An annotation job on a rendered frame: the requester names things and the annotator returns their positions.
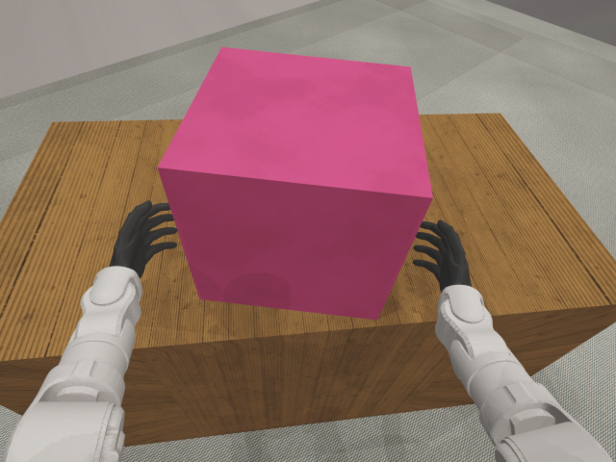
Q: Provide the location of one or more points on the right robot upper arm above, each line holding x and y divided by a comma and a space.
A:
562, 442

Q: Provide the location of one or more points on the right robot forearm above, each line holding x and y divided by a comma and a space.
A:
508, 400

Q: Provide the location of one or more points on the carton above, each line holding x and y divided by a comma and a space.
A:
298, 182

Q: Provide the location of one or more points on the left robot upper arm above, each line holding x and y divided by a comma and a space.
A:
71, 431

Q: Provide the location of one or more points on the pedestal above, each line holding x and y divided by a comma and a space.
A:
203, 368

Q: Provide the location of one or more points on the left robot hand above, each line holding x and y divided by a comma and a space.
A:
133, 247

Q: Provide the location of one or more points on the right robot hand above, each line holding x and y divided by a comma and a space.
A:
452, 268

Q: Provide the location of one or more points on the left robot forearm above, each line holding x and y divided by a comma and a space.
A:
97, 355

